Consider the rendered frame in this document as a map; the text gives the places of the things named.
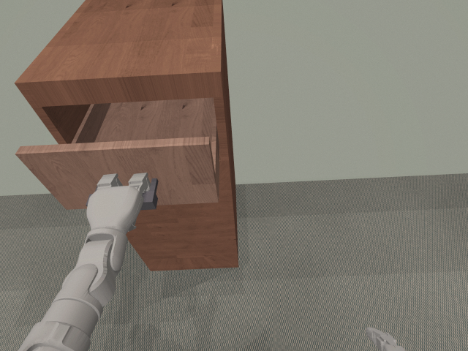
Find left robot hand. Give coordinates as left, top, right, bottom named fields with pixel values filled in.
left=86, top=173, right=151, bottom=235

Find cabinet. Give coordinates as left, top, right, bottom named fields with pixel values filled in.
left=15, top=0, right=238, bottom=271

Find handle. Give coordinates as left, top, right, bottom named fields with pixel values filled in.
left=86, top=178, right=158, bottom=210

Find left robot forearm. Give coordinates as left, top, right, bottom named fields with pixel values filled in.
left=18, top=227, right=128, bottom=351

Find drawer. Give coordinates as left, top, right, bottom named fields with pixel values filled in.
left=15, top=97, right=219, bottom=210

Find right robot hand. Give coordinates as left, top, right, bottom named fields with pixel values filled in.
left=366, top=327, right=405, bottom=351

